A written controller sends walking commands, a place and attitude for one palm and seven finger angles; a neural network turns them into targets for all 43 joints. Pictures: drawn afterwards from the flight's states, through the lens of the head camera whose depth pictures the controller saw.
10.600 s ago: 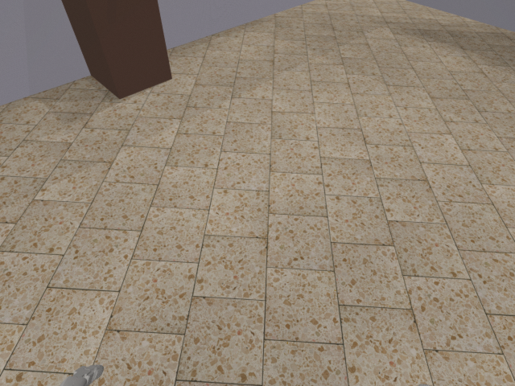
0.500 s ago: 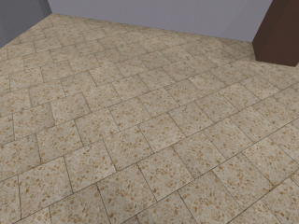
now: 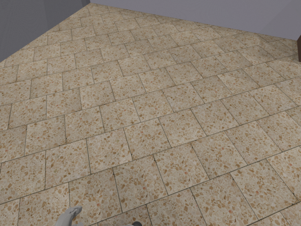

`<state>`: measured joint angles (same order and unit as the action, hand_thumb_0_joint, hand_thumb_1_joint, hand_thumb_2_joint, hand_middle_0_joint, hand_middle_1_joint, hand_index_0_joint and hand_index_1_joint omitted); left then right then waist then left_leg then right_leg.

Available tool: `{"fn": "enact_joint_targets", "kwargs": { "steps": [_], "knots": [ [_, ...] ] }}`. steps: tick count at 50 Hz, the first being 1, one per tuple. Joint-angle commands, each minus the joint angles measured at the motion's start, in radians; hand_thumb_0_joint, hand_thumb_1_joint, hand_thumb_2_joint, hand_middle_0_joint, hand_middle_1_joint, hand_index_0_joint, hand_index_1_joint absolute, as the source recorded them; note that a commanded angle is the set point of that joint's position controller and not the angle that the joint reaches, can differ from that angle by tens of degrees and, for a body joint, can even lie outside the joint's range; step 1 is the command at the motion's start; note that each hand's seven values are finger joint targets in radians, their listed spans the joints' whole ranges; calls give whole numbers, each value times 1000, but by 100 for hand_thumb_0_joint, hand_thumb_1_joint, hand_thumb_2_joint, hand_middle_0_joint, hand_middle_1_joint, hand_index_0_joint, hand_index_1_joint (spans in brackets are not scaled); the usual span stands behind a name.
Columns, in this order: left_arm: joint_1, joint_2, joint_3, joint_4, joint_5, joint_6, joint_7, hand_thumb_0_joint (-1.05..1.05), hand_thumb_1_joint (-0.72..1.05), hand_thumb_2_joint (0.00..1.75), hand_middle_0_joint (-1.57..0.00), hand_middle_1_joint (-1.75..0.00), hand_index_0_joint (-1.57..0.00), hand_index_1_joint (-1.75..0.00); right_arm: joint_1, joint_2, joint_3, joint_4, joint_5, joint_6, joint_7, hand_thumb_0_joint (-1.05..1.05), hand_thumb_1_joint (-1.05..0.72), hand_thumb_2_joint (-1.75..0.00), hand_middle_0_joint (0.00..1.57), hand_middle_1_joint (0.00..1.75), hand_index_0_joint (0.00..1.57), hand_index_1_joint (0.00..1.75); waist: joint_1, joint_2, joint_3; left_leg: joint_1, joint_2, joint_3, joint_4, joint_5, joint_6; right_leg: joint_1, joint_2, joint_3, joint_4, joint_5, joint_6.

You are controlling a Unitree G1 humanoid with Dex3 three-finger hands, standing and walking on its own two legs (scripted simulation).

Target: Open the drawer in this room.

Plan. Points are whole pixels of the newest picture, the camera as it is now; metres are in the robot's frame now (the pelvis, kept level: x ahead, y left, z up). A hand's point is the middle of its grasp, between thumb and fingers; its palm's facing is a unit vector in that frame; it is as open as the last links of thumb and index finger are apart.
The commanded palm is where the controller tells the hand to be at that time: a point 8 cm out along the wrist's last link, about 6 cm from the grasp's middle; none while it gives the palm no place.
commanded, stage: turn or walk to find it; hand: left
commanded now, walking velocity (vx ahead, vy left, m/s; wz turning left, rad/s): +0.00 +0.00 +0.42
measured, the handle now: out of the picture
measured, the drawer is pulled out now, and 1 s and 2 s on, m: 0.00 0.00 0.00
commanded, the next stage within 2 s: none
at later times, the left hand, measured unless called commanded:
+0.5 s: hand out of the picture -0.09 +0.18 -0.18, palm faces +0.31 -0.92 -0.23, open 7.4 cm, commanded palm none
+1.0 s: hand out of the picture +0.01 +0.22 -0.15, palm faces +0.41 -0.87 -0.28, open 7.4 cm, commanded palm none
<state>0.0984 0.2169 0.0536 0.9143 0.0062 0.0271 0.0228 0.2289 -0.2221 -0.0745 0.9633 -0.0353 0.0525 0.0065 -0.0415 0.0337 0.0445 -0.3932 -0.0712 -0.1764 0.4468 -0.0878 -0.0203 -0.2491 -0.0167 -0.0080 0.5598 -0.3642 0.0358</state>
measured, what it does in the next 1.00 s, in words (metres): steps on the spot, turning left: right foot, then left foot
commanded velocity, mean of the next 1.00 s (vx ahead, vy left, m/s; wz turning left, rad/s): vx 0.00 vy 0.00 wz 0.42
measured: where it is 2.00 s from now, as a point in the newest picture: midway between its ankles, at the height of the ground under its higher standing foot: outside the picture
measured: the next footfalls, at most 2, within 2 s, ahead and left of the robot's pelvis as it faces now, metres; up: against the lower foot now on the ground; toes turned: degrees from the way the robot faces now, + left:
right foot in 0.02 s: +0.01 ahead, -0.13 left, +0.00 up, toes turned -1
left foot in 0.50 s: -0.03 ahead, +0.11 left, +0.00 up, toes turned +19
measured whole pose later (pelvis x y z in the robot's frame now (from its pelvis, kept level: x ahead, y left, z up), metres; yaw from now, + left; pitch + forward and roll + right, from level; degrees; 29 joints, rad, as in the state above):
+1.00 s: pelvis -0.02 -0.02 +0.00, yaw +25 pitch +1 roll +1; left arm 0.11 0.22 0.04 0.89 0.01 0.02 0.02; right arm 0.24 -0.22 -0.06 0.97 -0.03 0.04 0.01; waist -0.04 0.02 0.07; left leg -0.28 -0.05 -0.10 0.54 -0.27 -0.01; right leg -0.27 -0.04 -0.05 0.56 -0.30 0.05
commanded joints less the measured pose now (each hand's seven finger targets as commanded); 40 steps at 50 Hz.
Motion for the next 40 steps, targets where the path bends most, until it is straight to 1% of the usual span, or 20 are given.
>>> {"fn": "enact_joint_targets", "kwargs": {
  "steps": [1,2,3,5,7,9,12,16,20,22,23,24,25,26,27,28,29,32,35,40],
  "knots": [
    [146,256,56,-42,26,-17,18,0,90,90,-20,-30,-20,-30,-36,-85,-37,-113,13,-12,-8,0,-90,-90,20,30,20,30,85,-312,-30,-298,-31,91,421,-436,-24,169,-447,430,-388,-81,-169],
    [80,232,42,-73,18,-15,19,0,90,90,-20,-30,-20,-30,-50,-128,-43,-113,4,-10,-2,0,-90,-90,20,30,20,30,58,-203,4,-225,27,54,568,-419,-8,-4,-448,354,-383,-43,-184],
    [20,180,43,-80,16,-28,20,0,90,90,-20,-30,-20,-30,-26,-116,-44,-90,0,-1,0,0,-90,-90,20,30,20,30,22,-227,26,-221,44,49,642,-369,-7,-28,-374,282,-369,35,-163],
    [-6,136,24,-78,11,-35,15,0,90,90,-20,-30,-20,-30,17,-109,-41,-59,6,5,6,0,-90,-90,20,30,20,30,-13,-160,35,-195,61,92,733,-305,-21,-8,-291,140,-284,288,-140],
    [58,124,15,-61,12,-46,10,0,90,90,-20,-30,-20,-30,27,-92,-29,-47,11,3,8,0,-90,-90,20,30,20,30,0,-171,5,-206,58,128,741,-260,-39,102,-251,39,-220,525,-129],
    [145,131,14,-35,12,-47,12,0,90,90,-20,-30,-20,-30,-17,-95,-24,-53,13,6,5,0,-90,-90,20,30,20,30,35,-193,-11,-210,71,142,735,-262,-51,154,-264,32,-200,610,-135],
    [216,145,18,-10,17,-45,14,0,90,90,-20,-30,-20,-30,-81,-93,-14,-66,14,8,3,0,-90,-90,20,30,20,30,65,-201,-14,-203,85,157,664,-301,-58,208,-290,35,-181,682,-152],
    [274,167,22,14,26,-40,15,0,90,90,-20,-30,-20,-30,-150,-85,1,-77,19,2,2,0,-90,-90,20,30,20,30,95,-228,-44,-152,91,194,507,-368,-52,270,-313,30,-148,778,-173],
    [275,193,32,29,30,-33,14,0,90,90,-20,-30,-20,-30,-169,-77,16,-81,30,-15,1,0,-90,-90,20,30,20,30,105,-267,-86,-28,81,247,272,-375,-28,289,-321,4,-92,835,-170],
    [244,204,35,28,24,-31,13,0,90,90,-20,-30,-20,-30,-114,-84,17,-68,30,-23,-1,0,-90,-90,20,30,20,30,70,-253,-117,81,71,271,107,-249,-16,260,-304,-46,-36,801,-130],
    [222,200,36,26,15,-30,12,0,90,90,-20,-30,-20,-30,-71,-102,12,-56,27,-31,-1,0,-90,-90,20,30,20,30,37,-226,-132,202,79,268,-28,-106,-6,190,-286,-83,31,734,-90],
    [217,175,31,13,6,-26,8,0,90,90,-20,-30,-20,-30,-18,-167,-4,-44,20,-42,-2,0,-90,-90,20,30,20,30,6,-69,-181,403,185,162,-80,135,33,29,-240,-139,179,523,-35],
    [208,113,15,-19,2,-24,2,0,90,90,-20,-30,-20,-30,31,-260,-27,-42,19,-46,-6,0,-90,-90,20,30,20,30,-13,222,-197,564,434,-140,-54,552,141,-259,-111,-155,369,-145,28],
    [175,104,6,-33,9,-10,10,0,90,90,-20,-30,-20,-30,61,-285,-32,-25,26,-31,-10,0,-90,-90,20,30,20,30,-27,219,-187,491,496,-126,-42,688,226,-270,-100,-73,467,-314,30],
    [145,113,11,-24,12,2,12,0,90,90,-20,-30,-20,-30,36,-244,-24,-17,22,-31,-20,0,-90,-90,20,30,20,30,-22,175,-135,429,453,-74,-56,628,230,-273,-110,-33,518,-261,30],
    [130,113,15,-15,10,6,10,0,90,90,-20,-30,-20,-30,-11,-218,-16,-30,20,-35,-28,0,-90,-90,20,30,20,30,-5,215,-102,389,405,-64,-63,585,221,-288,-113,-14,545,-204,36],
    [124,120,20,-7,10,4,5,0,90,90,-20,-30,-20,-30,-55,-196,-10,-44,19,-35,-31,0,-90,-90,20,30,20,30,12,194,-69,363,367,-30,-59,559,209,-299,-107,-10,564,-150,37],
    [148,114,20,9,11,3,-6,0,90,90,-20,-30,-20,-30,-82,-179,-4,-60,20,-43,-29,0,-90,-90,20,30,20,30,37,115,-57,327,311,23,-75,479,179,-275,-92,-18,562,-68,49],
    [126,112,22,-2,12,5,-7,0,90,90,-20,-30,-20,-30,-52,-177,-7,-62,21,-47,-25,0,-90,-90,20,30,20,30,34,83,-48,289,295,5,-105,394,172,-260,-86,-15,540,-24,55],
    [52,101,16,-50,9,7,-3,0,90,90,-20,-30,-20,-30,-17,-186,-17,-63,12,-43,-20,0,-90,-90,20,30,20,30,17,108,-42,276,304,-84,-104,318,202,-243,-70,-8,403,-61,58]
  ]
}}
